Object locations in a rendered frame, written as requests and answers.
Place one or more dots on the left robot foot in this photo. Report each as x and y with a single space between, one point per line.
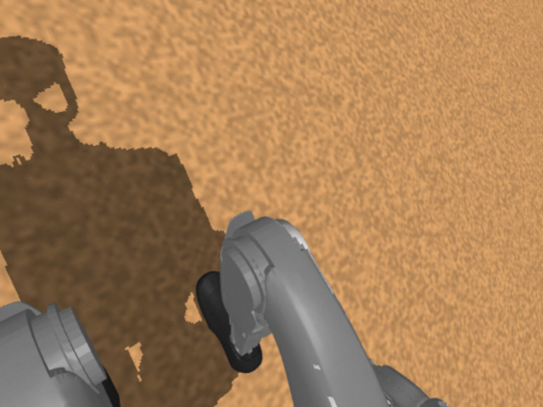
111 391

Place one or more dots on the right robot foot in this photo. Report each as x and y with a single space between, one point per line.
208 292

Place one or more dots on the right robot hand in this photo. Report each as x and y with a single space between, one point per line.
399 390

